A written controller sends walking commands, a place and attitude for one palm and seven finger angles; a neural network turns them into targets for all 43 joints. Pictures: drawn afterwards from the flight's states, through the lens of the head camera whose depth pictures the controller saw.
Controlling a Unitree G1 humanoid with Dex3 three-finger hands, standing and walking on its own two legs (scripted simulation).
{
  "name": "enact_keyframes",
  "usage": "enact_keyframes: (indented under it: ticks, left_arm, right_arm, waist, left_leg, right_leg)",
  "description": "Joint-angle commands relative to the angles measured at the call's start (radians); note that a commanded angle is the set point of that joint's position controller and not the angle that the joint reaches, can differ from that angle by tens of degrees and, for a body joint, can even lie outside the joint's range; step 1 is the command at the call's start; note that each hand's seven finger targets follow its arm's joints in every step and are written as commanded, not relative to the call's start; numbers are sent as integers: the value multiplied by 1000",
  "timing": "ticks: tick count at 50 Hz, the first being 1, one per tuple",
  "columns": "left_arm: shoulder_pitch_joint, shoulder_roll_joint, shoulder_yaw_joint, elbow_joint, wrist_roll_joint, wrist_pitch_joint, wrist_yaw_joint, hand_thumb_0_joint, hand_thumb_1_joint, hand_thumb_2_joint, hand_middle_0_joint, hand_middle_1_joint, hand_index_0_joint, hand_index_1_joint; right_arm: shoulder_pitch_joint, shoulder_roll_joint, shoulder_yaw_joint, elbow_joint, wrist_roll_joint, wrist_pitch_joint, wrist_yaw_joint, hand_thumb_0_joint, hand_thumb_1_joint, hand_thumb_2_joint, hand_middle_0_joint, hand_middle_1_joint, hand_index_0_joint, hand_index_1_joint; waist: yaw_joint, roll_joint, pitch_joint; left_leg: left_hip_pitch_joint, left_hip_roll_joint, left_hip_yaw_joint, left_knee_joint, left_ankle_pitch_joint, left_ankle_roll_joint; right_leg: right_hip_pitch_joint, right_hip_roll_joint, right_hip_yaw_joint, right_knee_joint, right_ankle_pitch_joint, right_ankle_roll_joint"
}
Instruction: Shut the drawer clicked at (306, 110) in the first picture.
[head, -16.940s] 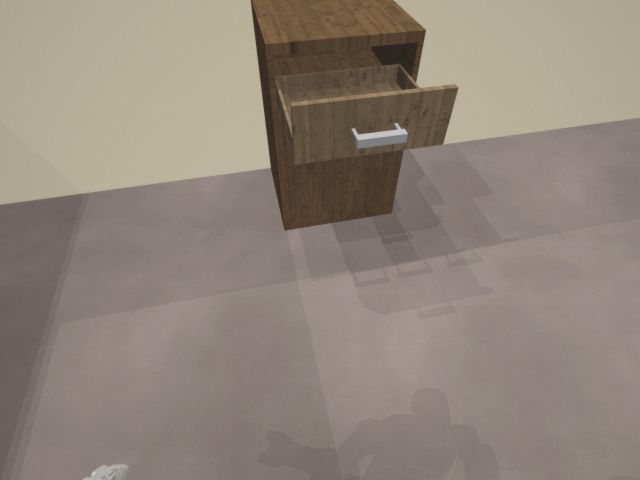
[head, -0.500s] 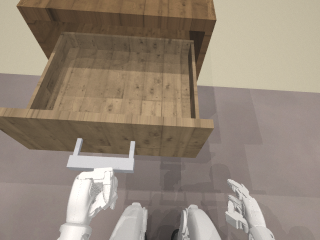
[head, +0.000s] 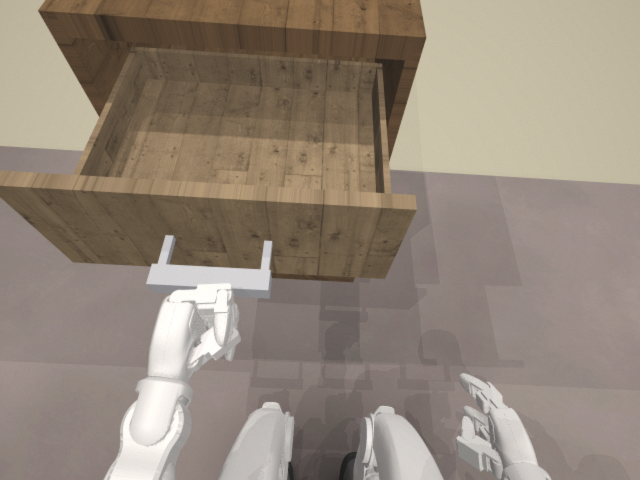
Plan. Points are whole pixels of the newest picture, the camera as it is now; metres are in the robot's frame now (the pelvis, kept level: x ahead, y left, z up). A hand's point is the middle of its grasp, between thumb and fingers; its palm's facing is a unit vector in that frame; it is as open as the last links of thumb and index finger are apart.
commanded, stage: push the drawer shut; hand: left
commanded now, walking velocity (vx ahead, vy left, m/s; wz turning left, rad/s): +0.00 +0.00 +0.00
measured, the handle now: (215, 263) +0.36 +0.15 +0.03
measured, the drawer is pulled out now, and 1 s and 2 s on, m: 0.25 0.13 0.01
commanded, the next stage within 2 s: none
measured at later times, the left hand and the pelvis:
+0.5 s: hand (239, 281) +0.34 +0.12 +0.02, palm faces -0.05 -1.00 -0.03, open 2.8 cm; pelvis +0.00 +0.01 +0.01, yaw -1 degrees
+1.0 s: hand (247, 236) +0.41 +0.12 +0.02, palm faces -0.01 -1.00 -0.04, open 2.8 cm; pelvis +0.00 +0.01 +0.01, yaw -1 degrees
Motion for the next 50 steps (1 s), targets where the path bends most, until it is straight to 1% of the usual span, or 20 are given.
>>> enact_keyframes:
  ticks: [1,3,4,7,8,10,13,16,20,23,24,25,28,34,36,38,42,46,49,50]
  left_arm:
    - [-278,35,51,-173,-11,-56,16,0,900,900,-1400,-1600,-1400,-1600]
    - [-290,52,77,-145,-16,-62,18,0,900,900,-1400,-1600,-1400,-1600]
    - [-302,30,59,-129,-16,-62,15,0,900,900,-1400,-1600,-1400,-1600]
    - [-375,36,68,-96,-15,-70,19,0,900,900,-1400,-1600,-1400,-1600]
    - [-390,51,84,-80,-14,-73,23,0,900,900,-1400,-1600,-1400,-1600]
    - [-427,40,74,-80,-12,-81,25,0,900,900,-1400,-1600,-1400,-1600]
    - [-476,41,76,-31,-5,-78,32,0,900,900,-1400,-1600,-1400,-1600]
    - [-525,34,79,-16,-5,-81,37,0,900,900,-1400,-1600,-1400,-1600]
    - [-574,46,96,17,-2,-77,42,0,900,900,-1400,-1600,-1400,-1600]
    - [-622,29,80,60,-1,-74,42,0,900,900,-1400,-1600,-1400,-1600]
    - [-629,43,100,63,1,-80,46,0,900,900,-1400,-1600,-1400,-1600]
    - [-634,21,81,80,2,-79,45,0,900,900,-1400,-1600,-1400,-1600]
    - [-676,57,119,121,-1,-80,48,0,900,900,-1400,-1600,-1400,-1600]
    - [-741,78,161,181,-7,-97,44,0,900,900,-1400,-1600,-1400,-1600]
    - [-783,47,132,190,-7,-105,41,0,900,900,-1400,-1600,-1400,-1600]
    - [-804,78,159,217,-6,-109,44,0,900,900,-1400,-1600,-1400,-1600]
    - [-891,71,159,263,-1,-122,45,0,900,900,-1400,-1600,-1400,-1600]
    - [-963,113,201,340,3,-131,45,0,900,900,-1400,-1600,-1400,-1600]
    - [-1016,141,227,362,9,-145,45,0,900,900,-1400,-1600,-1400,-1600]
    - [-1024,124,216,365,7,-147,43,0,900,900,-1400,-1600,-1400,-1600]
  right_arm:
    - [-12,-140,-54,-125,2,-45,-7,0,-900,-900,200,300,200,300]
    - [-11,-145,-56,-117,2,-44,-6,0,-900,-900,200,300,200,300]
    - [-11,-142,-55,-119,2,-42,-4,0,-900,-900,200,300,200,300]
    - [-12,-148,-57,-105,2,-36,-2,0,-900,-900,200,300,200,300]
    - [-9,-151,-59,-101,2,-34,-3,0,-900,-900,200,300,200,300]
    - [-9,-152,-60,-98,1,-32,0,0,-900,-900,200,300,200,300]
    - [3,-159,-63,-85,0,-23,0,0,-900,-900,200,300,200,300]
    - [6,-160,-66,-76,-1,-16,2,0,-900,-900,200,300,200,300]
    - [18,-165,-70,-64,0,-4,2,0,-900,-900,200,300,200,300]
    - [19,-166,-70,-58,0,2,2,0,-900,-900,200,300,200,300]
    - [23,-168,-71,-53,0,5,1,0,-900,-900,200,300,200,300]
    - [24,-166,-72,-52,0,7,3,0,-900,-900,200,300,200,300]
    - [29,-169,-70,-44,0,13,0,0,-900,-900,200,300,200,300]
    - [46,-168,-72,-28,-2,22,1,0,-900,-900,200,300,200,300]
    - [47,-165,-74,-23,-2,24,3,0,-900,-900,200,300,200,300]
    - [58,-171,-75,-18,-3,26,2,0,-900,-900,200,300,200,300]
    - [68,-169,-78,-2,-5,30,1,0,-900,-900,200,300,200,300]
    - [83,-173,-76,13,-6,36,-3,0,-900,-900,200,300,200,300]
    - [95,-173,-76,19,-8,36,-4,0,-900,-900,200,300,200,300]
    - [99,-172,-77,20,-10,36,-3,0,-900,-900,200,300,200,300]
  waist:
    - [-44,17,-308]
    - [-42,-5,-312]
    - [-44,5,-306]
    - [-53,6,-293]
    - [-54,-7,-297]
    - [-47,39,-319]
    - [-63,1,-322]
    - [-56,34,-345]
    - [-61,23,-371]
    - [-76,8,-356]
    - [-68,28,-366]
    - [-72,25,-369]
    - [-77,9,-358]
    - [-73,33,-394]
    - [-86,51,-390]
    - [-90,27,-389]
    - [-104,33,-394]
    - [-113,25,-387]
    - [-110,49,-428]
    - [-112,71,-446]
  left_leg:
    - [185,9,-65,-229,119,-18]
    - [186,12,-66,-232,126,-18]
    - [188,10,-64,-237,124,-18]
    - [203,13,-77,-246,104,-21]
    - [198,14,-75,-245,107,-19]
    - [225,13,-80,-253,117,-24]
    - [241,19,-95,-257,131,-25]
    - [265,19,-95,-261,145,-30]
    - [295,24,-100,-261,197,-35]
    - [291,27,-105,-266,189,-33]
    - [306,28,-107,-268,200,-37]
    - [314,28,-107,-267,206,-37]
    - [290,27,-102,-267,197,-35]
    - [317,29,-95,-264,248,-41]
    - [330,30,-97,-266,243,-43]
    - [317,31,-96,-264,251,-41]
    - [304,27,-85,-255,243,-38]
    - [271,24,-76,-254,209,-34]
    - [281,22,-72,-251,225,-35]
    - [301,22,-72,-251,247,-37]
  right_leg:
    - [236,2,136,-216,37,23]
    - [238,4,135,-215,42,23]
    - [241,3,134,-217,43,24]
    - [208,2,125,-211,35,25]
    - [211,4,128,-209,37,25]
    - [201,2,125,-199,49,23]
    - [187,4,115,-192,66,25]
    - [186,1,116,-189,79,25]
    - [189,2,112,-183,117,25]
    - [176,3,108,-185,112,26]
    - [173,3,108,-181,118,25]
    - [172,2,107,-183,123,27]
    - [180,6,109,-188,119,26]
    - [191,8,114,-185,154,26]
    - [176,8,112,-186,151,27]
    - [182,9,111,-186,158,27]
    - [188,8,120,-193,159,30]
    - [195,10,128,-201,138,32]
    - [204,11,133,-196,149,31]
    - [202,11,131,-195,166,31]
